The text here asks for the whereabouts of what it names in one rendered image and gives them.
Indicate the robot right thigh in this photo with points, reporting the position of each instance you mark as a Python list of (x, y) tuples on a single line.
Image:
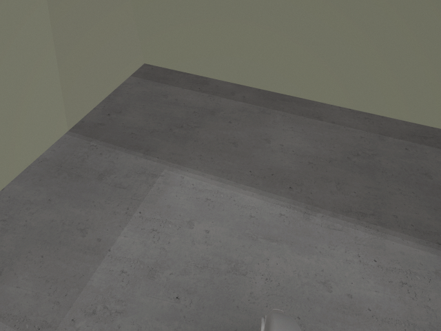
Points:
[(278, 322)]

